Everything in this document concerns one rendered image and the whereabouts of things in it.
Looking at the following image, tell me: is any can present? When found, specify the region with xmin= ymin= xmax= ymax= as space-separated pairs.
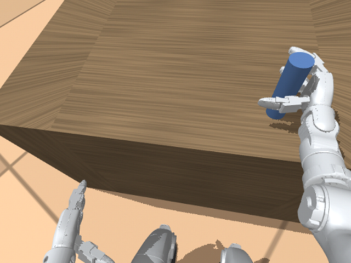
xmin=266 ymin=52 xmax=315 ymax=119

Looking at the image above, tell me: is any right robot hand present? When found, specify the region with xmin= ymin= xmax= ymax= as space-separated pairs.
xmin=258 ymin=47 xmax=334 ymax=113

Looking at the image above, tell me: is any right robot arm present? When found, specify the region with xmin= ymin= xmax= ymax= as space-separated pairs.
xmin=298 ymin=105 xmax=351 ymax=263

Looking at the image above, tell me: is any left robot arm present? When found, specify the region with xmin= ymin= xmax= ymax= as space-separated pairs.
xmin=43 ymin=247 xmax=76 ymax=263

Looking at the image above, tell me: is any left robot hand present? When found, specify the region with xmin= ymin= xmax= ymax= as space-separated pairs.
xmin=52 ymin=180 xmax=115 ymax=263

